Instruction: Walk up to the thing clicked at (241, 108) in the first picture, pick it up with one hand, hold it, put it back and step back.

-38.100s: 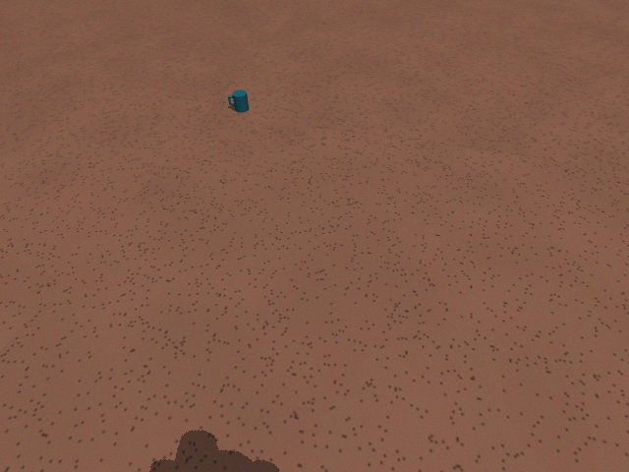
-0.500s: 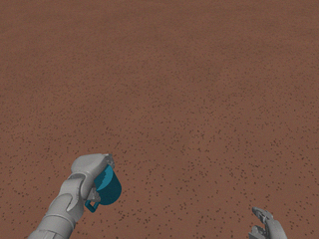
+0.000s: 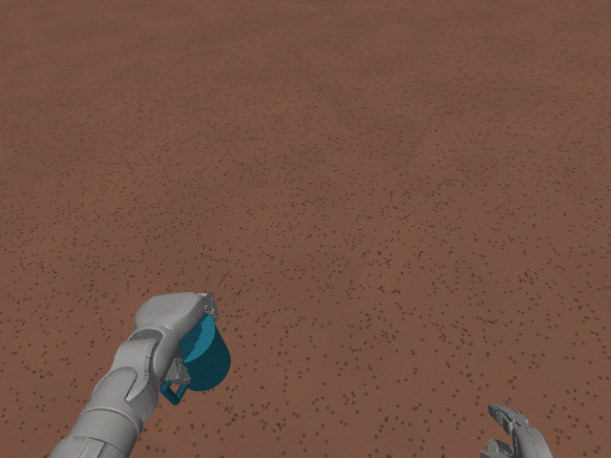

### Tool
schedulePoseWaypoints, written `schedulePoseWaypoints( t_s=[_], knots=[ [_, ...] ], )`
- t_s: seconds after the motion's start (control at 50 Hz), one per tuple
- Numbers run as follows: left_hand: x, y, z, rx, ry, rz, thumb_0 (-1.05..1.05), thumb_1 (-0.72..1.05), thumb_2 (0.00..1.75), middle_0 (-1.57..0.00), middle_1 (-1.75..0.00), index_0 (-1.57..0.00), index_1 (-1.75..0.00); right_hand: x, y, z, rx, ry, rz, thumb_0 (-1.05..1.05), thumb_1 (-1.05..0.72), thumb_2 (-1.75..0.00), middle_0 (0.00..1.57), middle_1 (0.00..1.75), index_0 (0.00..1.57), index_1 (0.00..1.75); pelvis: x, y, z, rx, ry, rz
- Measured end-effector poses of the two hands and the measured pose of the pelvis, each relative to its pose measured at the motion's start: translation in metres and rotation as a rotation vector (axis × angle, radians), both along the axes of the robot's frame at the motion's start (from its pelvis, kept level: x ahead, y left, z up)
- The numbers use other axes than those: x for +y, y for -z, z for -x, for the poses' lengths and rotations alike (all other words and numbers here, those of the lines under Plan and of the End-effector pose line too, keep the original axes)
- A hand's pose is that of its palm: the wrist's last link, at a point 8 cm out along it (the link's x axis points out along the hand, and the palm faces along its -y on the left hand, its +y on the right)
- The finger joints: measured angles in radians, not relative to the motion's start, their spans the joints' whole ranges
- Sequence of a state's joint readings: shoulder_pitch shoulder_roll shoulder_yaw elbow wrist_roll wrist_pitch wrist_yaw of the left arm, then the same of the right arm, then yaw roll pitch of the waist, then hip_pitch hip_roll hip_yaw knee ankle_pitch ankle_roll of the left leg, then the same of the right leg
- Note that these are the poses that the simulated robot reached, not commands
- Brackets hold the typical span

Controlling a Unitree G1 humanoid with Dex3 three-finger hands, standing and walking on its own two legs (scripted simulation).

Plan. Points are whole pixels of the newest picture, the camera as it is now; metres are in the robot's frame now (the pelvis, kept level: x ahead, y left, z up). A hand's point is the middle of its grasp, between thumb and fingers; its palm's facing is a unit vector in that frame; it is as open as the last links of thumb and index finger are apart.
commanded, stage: crouch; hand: left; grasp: from above
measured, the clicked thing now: (190, 360) +0.28 +0.22 -0.09
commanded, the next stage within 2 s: lower in 1.88 s
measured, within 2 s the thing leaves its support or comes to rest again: neither
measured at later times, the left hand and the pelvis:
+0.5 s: hand (202, 380) +0.28 +0.23 -0.18, palm faces -0.47 +0.01 -0.88, open 11.1 cm; pelvis -0.03 +0.00 -0.06, yaw +1 degrees
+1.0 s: hand (232, 404) +0.31 +0.23 -0.42, palm faces -0.48 -0.01 -0.87, open 11.1 cm; pelvis -0.08 +0.01 -0.26, yaw -1 degrees
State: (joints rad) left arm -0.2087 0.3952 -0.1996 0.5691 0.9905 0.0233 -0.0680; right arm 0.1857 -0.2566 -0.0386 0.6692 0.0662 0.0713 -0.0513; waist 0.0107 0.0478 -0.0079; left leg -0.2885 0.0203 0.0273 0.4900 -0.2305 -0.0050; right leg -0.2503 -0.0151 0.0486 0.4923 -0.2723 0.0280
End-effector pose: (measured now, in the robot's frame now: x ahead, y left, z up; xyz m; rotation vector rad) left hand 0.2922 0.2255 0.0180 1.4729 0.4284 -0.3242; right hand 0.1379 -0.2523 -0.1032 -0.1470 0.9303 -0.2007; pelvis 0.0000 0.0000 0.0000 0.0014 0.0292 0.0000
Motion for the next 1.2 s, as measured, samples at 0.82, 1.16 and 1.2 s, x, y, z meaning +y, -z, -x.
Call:
schedulePoseWaypoints(
  t_s=[0.82, 1.16, 1.2],
  knots=[
    [0.011, 0.3, -0.03, -0.034, 0.001, -0.099, 0.01, -0.15, 0.64, -0.62, -0.71, -0.57, -0.71, -0.013, 0.218, 0.163, 0.402, 0.053, 0.115, 0.01, -0.9, -0.89, 0.2, 0.3, 0.2, 0.3, 0.011, 0.205, 0.07, 0.51, -0.002, 0.05],
    [0.007, 0.431, -0.028, -0.019, 0.042, -0.047, 0.0, -0.17, 0.66, -0.64, -0.7, -0.58, -0.7, -0.016, 0.309, 0.152, 0.415, -0.056, 0.126, 0.01, -0.9, -0.89, 0.2, 0.3, 0.21, 0.3, 0.002, 0.298, 0.079, 0.617, 0.002, 0.072],
    [0.009, 0.439, -0.032, -0.028, 0.03, -0.053, 0.0, -0.18, 0.67, -0.64, -0.7, -0.58, -0.7, -0.019, 0.315, 0.147, 0.41, -0.069, 0.133, 0.01, -0.9, -0.89, 0.2, 0.3, 0.21, 0.3, 0.001, 0.306, 0.079, 0.622, 0.003, 0.074]
  ],
)
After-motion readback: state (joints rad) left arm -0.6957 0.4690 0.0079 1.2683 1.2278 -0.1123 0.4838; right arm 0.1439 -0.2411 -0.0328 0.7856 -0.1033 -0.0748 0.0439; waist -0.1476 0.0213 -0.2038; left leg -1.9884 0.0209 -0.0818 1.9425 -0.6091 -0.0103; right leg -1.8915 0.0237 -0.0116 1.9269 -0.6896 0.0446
